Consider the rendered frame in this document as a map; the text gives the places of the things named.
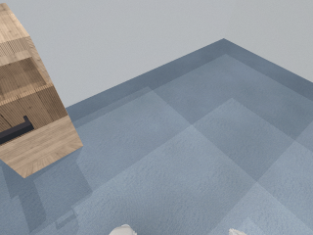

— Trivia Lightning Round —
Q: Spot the handle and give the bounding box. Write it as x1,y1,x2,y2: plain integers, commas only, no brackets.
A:
0,116,34,145

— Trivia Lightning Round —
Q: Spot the drawer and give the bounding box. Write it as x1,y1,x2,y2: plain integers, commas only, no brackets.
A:
0,57,68,147

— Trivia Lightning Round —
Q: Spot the cabinet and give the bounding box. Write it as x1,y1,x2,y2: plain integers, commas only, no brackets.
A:
0,3,83,178

